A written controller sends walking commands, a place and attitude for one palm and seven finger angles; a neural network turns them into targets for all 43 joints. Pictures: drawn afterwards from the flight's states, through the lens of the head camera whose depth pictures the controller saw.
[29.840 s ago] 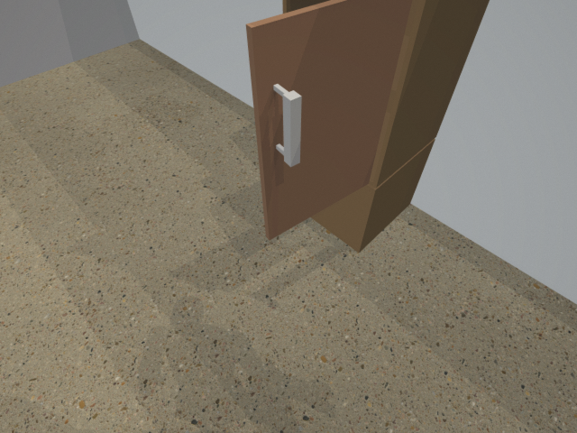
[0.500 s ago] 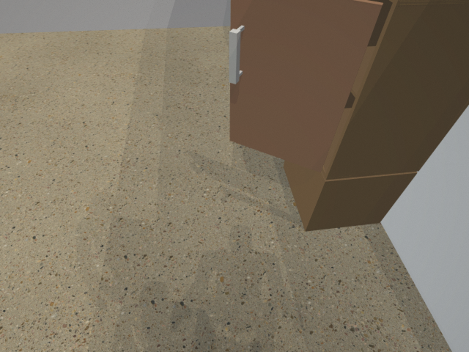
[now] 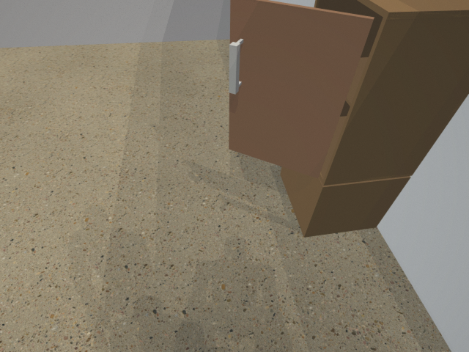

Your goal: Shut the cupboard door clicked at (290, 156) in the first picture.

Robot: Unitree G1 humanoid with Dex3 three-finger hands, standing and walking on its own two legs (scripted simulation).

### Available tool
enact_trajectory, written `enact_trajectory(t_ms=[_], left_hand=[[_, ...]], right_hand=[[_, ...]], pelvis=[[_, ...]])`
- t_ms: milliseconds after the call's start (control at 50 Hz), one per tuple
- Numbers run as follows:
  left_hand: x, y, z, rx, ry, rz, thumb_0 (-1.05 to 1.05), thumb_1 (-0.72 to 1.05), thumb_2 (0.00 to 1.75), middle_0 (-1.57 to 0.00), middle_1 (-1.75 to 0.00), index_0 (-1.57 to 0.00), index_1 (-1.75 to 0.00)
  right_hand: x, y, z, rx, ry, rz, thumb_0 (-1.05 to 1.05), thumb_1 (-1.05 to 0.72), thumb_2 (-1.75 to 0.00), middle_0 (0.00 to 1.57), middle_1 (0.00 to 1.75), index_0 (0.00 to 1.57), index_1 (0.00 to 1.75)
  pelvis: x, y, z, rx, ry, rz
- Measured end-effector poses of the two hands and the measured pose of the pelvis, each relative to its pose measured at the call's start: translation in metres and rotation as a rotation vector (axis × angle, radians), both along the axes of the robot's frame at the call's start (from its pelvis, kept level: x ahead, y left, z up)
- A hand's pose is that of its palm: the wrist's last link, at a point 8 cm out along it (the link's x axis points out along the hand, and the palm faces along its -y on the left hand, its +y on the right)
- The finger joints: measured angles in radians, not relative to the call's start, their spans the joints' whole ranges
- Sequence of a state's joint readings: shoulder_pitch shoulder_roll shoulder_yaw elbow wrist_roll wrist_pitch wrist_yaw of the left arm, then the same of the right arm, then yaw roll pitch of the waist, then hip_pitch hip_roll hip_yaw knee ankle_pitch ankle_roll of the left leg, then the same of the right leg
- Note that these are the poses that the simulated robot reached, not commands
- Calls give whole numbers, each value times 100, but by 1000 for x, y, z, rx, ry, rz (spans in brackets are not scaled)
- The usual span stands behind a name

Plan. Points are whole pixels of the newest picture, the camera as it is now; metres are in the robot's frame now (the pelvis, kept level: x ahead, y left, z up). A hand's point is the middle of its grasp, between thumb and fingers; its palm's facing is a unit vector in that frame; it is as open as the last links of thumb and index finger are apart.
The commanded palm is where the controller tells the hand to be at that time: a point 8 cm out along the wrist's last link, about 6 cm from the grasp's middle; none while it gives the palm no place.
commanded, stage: let the arm hang, fingers relaxed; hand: left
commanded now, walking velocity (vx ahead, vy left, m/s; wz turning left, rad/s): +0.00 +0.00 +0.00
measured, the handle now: (237, 66) +0.94 +0.04 +0.05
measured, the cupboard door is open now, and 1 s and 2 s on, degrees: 56 56 56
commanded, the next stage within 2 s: look to check the result in 0.10 s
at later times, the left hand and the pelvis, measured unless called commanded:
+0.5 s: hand out of the picture -0.04 +0.18 -0.18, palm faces +0.03 -0.98 -0.19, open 7.4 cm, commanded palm none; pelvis -0.01 +0.02 +0.00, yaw -1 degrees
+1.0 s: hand out of the picture +0.01 +0.20 -0.18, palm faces +0.06 -0.97 -0.23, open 7.4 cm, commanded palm none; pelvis +0.00 +0.01 -0.01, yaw +3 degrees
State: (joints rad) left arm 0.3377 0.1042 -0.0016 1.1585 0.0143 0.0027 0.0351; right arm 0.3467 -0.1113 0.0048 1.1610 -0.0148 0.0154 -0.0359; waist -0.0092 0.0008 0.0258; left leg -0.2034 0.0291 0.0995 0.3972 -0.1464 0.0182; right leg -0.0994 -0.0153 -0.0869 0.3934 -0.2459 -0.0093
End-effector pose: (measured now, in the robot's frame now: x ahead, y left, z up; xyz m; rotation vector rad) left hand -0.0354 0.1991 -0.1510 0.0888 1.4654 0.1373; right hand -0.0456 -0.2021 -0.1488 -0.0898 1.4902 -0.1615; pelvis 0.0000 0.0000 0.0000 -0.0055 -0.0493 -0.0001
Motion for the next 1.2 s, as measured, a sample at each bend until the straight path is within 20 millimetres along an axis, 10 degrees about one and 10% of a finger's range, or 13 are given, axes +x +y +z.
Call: enact_trajectory(t_ms=[480,960,1200], left_hand=[[-12,32,6,49,22,-7,0,91,90,-19,-30,-20,-30],[34,45,6,95,-67,-13,0,90,90,-20,-30,-20,-30],[43,68,-23,93,-143,130,0,90,90,-20,-30,-20,-30]], right_hand=[[16,10,-2,-6,-60,-3,1,-91,-90,20,30,20,30],[39,-22,-1,-48,-63,42,1,-91,-90,20,30,20,30],[94,-12,-10,-77,-101,190,1,-91,-90,20,30,20,30]], pelvis=[[-5,17,0,5,11,-11],[-2,9,-4,5,24,30],[1,21,-27,-14,28,171]])
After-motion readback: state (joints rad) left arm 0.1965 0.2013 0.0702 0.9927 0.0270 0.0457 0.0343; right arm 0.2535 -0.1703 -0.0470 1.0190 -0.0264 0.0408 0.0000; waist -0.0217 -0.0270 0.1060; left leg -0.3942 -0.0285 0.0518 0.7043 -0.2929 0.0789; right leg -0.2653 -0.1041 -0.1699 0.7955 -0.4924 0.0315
